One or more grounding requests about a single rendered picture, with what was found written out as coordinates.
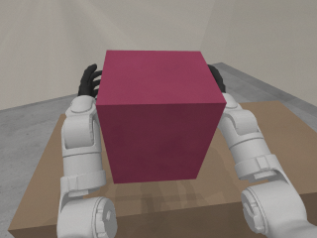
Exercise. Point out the robot left forearm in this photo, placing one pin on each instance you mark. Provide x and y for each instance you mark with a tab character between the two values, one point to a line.
81	151

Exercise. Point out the robot right forearm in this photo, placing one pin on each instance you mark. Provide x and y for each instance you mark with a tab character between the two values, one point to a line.
252	157

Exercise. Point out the robot right hand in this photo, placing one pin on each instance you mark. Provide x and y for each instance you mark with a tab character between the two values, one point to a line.
218	78

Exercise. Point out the robot left hand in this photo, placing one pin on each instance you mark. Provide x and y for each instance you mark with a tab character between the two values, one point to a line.
87	84

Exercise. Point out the left robot upper arm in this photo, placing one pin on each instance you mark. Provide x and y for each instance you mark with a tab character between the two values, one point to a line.
93	217

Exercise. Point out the carton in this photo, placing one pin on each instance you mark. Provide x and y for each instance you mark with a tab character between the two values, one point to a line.
158	112

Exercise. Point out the pedestal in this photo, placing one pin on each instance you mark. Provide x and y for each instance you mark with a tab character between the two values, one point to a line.
209	206

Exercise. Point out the right robot upper arm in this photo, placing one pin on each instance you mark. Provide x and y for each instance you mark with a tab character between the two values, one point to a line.
274	209

